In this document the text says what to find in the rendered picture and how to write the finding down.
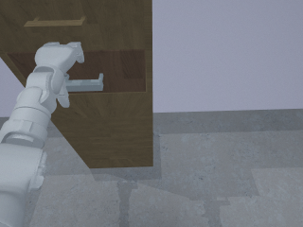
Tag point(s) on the robot left hand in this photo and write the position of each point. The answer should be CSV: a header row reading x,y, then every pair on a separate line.
x,y
62,56

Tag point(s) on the cabinet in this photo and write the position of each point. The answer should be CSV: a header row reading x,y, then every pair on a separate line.
x,y
107,130

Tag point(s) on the robot left forearm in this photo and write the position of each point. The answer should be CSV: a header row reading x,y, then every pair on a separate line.
x,y
28,122

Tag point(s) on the drawer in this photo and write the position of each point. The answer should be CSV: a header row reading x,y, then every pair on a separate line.
x,y
124,70

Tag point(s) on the robot left upper arm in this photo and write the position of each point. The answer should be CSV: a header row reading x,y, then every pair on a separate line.
x,y
22,169

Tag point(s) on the handle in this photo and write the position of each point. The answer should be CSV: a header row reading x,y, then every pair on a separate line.
x,y
55,28
84,85

